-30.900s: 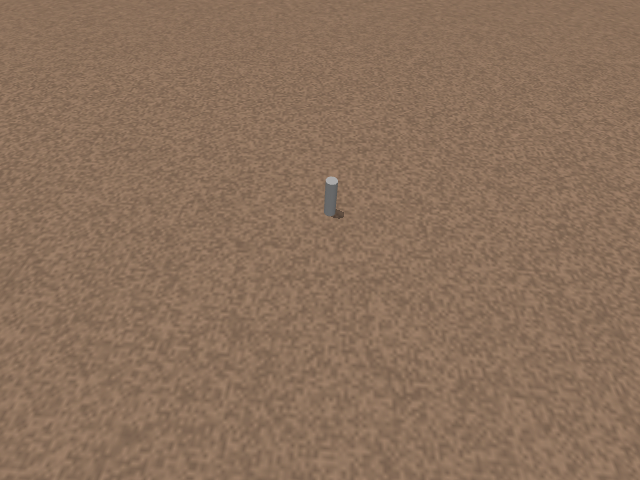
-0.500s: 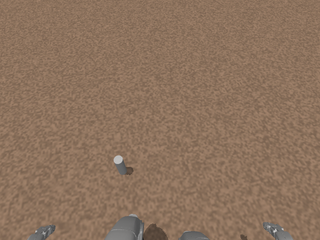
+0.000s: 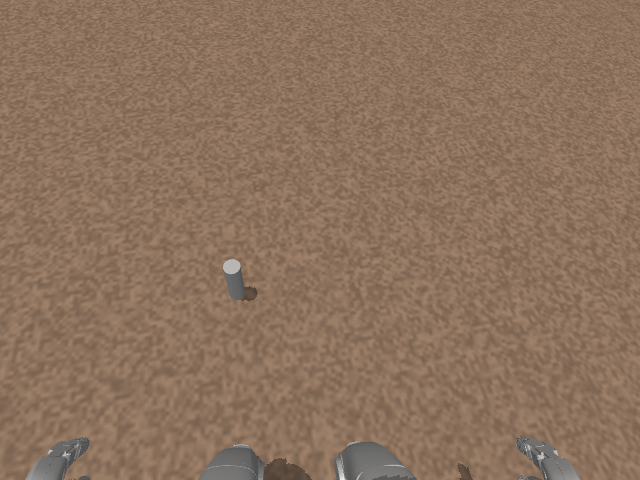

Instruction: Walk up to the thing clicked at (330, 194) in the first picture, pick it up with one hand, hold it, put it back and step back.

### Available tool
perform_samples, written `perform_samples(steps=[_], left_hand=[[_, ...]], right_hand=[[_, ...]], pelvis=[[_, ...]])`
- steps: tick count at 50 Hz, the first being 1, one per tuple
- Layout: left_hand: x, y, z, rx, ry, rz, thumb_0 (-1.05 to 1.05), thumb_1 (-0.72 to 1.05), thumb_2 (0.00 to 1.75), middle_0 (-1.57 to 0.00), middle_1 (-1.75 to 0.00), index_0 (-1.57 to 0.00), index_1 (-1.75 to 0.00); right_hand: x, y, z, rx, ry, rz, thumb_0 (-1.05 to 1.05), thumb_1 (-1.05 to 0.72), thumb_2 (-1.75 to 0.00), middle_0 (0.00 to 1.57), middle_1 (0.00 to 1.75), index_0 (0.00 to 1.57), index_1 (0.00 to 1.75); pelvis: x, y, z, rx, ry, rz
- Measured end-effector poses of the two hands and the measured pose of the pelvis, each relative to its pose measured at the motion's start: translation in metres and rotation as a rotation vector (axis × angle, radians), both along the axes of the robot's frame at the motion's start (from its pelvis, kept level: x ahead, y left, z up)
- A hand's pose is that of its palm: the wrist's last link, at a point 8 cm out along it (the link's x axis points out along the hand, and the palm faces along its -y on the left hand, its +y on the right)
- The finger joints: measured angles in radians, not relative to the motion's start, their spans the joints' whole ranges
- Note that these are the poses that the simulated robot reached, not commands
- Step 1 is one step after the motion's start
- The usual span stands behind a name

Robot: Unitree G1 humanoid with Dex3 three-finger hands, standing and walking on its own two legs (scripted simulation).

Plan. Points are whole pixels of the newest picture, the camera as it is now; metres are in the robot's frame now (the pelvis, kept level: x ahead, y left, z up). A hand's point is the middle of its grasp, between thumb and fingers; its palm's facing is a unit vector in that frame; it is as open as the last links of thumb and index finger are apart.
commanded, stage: step back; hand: left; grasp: from the side
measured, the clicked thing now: (234, 280) +0.67 +0.22 -0.67
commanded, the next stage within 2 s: stand in 1.98 s
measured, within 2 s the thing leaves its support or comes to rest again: neither
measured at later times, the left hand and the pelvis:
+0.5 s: hand out of the picture -0.06 +0.25 -0.15, palm faces +0.06 -0.92 -0.38, open 7.4 cm; pelvis -0.18 -0.02 -0.01, yaw +4 degrees
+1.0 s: hand out of the picture -0.31 +0.20 -0.13, palm faces +0.04 -0.91 -0.42, open 7.4 cm; pelvis -0.34 -0.07 +0.00, yaw +1 degrees
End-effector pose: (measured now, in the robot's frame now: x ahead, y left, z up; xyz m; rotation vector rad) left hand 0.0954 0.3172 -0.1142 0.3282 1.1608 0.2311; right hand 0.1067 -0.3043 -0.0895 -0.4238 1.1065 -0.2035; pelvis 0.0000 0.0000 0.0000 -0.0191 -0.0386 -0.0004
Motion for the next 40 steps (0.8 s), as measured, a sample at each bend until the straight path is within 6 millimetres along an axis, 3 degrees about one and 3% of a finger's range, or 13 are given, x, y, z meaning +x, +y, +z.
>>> perform_samples(steps=[6,12,17,22,27,34,40], left_hand=[[-0.055,-0.021,-0.004,0.032,0.033,-0.017,0.00,0.91,0.89,-0.20,-0.30,-0.20,-0.30],[-0.109,-0.041,0.013,0.029,0.038,0.005,0.00,0.91,0.89,-0.20,-0.30,-0.20,-0.30],[-0.127,-0.039,0.018,0.046,-0.022,0.012,0.01,0.90,0.89,-0.20,-0.30,-0.20,-0.30],[-0.144,-0.026,0.005,0.033,-0.101,0.014,0.00,0.90,0.89,-0.20,-0.30,-0.20,-0.30],[-0.179,-0.025,0.000,0.009,-0.067,0.030,0.00,0.91,0.89,-0.20,-0.30,-0.20,-0.30],[-0.247,-0.034,0.000,0.001,-0.007,0.027,0.00,0.91,0.89,-0.20,-0.30,-0.20,-0.30],[-0.314,-0.051,-0.005,0.022,0.062,-0.003,0.00,0.91,0.89,-0.20,-0.30,-0.20,-0.30]], right_hand=[[-0.028,-0.030,-0.019,0.021,-0.057,-0.006,0.01,-0.90,-0.89,0.21,0.30,0.21,0.30],[-0.078,-0.042,-0.022,0.043,-0.009,-0.039,0.01,-0.90,-0.89,0.20,0.30,0.20,0.30],[-0.127,-0.043,-0.025,0.029,0.065,-0.016,0.01,-0.90,-0.89,0.20,0.30,0.20,0.30],[-0.171,-0.033,-0.030,0.003,0.121,0.017,0.01,-0.90,-0.89,0.20,0.30,0.20,0.30],[-0.209,-0.022,-0.017,0.015,0.109,0.022,0.01,-0.90,-0.89,0.20,0.30,0.21,0.30],[-0.235,-0.030,-0.001,0.008,0.019,0.022,0.01,-0.90,-0.89,0.21,0.30,0.21,0.30],[-0.263,-0.055,-0.012,0.025,-0.061,0.025,0.01,-0.90,-0.89,0.21,0.30,0.21,0.30]], pelvis=[[-0.045,-0.022,-0.015,-0.009,-0.011,-0.031],[-0.081,-0.031,-0.004,0.037,-0.011,-0.010],[-0.113,-0.031,-0.004,0.038,-0.001,0.032],[-0.153,-0.025,-0.015,0.034,-0.008,0.086],[-0.189,-0.024,-0.007,0.017,-0.026,0.072],[-0.238,-0.035,0.000,-0.001,-0.008,0.026],[-0.289,-0.054,-0.011,0.010,-0.004,-0.026]])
